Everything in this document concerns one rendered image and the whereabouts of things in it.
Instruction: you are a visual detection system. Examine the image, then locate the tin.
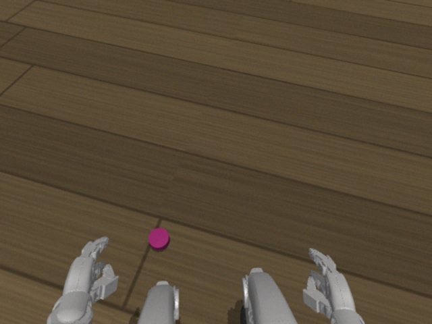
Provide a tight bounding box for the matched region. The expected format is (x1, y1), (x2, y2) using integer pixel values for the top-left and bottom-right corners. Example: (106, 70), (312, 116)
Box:
(148, 228), (170, 250)

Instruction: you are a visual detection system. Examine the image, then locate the left robot arm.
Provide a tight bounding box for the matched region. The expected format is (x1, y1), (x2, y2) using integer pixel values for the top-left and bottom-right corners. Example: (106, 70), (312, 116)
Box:
(47, 291), (93, 324)

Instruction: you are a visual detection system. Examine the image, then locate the right robot arm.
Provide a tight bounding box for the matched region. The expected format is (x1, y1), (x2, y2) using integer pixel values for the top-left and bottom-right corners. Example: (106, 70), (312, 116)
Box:
(330, 309), (365, 324)

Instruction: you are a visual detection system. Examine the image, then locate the right robot hand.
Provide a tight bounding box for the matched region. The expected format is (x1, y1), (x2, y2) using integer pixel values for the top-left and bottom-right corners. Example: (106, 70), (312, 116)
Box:
(303, 248), (356, 319)

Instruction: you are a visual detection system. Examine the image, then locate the left robot hand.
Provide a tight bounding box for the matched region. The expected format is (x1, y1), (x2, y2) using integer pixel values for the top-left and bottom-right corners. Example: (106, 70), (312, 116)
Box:
(62, 236), (119, 304)

